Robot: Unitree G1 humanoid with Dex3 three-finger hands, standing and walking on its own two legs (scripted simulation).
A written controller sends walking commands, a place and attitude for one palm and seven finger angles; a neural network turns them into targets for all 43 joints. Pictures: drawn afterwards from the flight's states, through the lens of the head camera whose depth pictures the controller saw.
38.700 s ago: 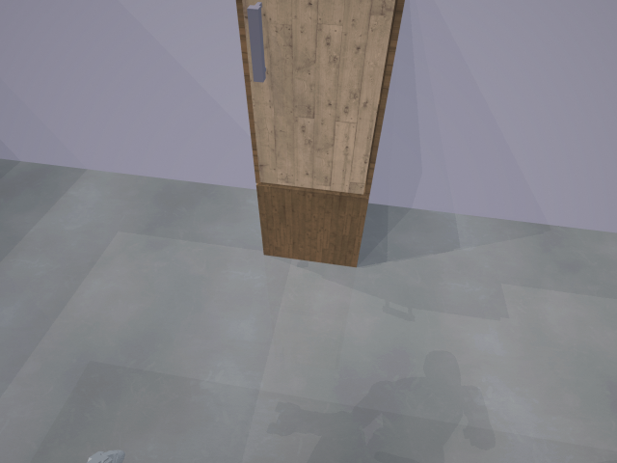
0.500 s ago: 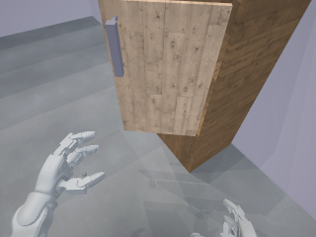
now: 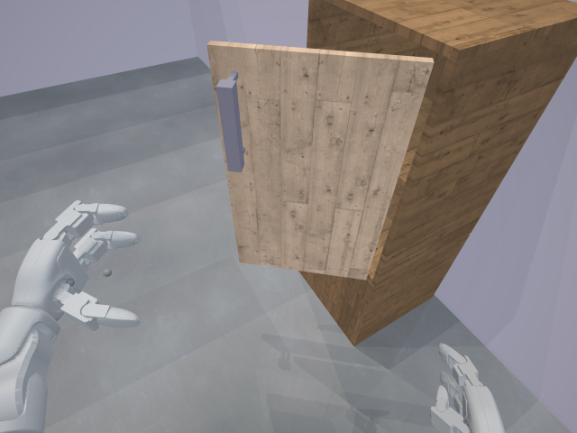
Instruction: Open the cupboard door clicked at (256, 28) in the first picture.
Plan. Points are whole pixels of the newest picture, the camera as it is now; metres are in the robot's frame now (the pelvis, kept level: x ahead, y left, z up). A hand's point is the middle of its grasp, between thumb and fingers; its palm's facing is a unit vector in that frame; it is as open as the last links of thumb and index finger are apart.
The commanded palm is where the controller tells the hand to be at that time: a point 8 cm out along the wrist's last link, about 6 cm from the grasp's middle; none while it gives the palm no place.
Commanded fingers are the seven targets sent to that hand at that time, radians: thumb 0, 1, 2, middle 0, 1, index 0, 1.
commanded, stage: raise the hand with hooked fingers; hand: left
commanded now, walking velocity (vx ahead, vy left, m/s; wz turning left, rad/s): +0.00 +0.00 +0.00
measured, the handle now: (235, 123) +0.59 +0.16 +0.14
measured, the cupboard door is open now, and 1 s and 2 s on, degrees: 50 50 50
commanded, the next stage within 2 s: move the hooked fingers beside the handle in 0.84 s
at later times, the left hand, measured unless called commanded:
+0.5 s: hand (111, 223) +0.31 +0.25 +0.16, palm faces -0.02 -1.00 -0.06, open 13.9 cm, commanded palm +0.27 +0.30 +0.16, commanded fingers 0.00 -0.50 0.30 -0.30 -1.20 -0.30 -1.20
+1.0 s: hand (103, 233) +0.29 +0.25 +0.16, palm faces +0.00 -1.00 -0.06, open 13.9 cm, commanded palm +0.28 +0.30 +0.16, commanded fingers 0.00 -0.50 0.30 -0.30 -1.20 -0.30 -1.20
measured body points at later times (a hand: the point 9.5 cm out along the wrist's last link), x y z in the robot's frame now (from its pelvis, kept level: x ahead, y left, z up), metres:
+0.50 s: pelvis +0.00 -0.02 +0.01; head +0.01 -0.04 +0.46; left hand +0.30 +0.31 +0.17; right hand +0.17 -0.27 -0.07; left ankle -0.03 +0.10 -0.72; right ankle +0.03 -0.12 -0.72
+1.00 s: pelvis +0.00 -0.01 +0.01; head -0.01 -0.03 +0.46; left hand +0.29 +0.31 +0.17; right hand +0.17 -0.25 -0.07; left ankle -0.03 +0.10 -0.72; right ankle +0.03 -0.12 -0.72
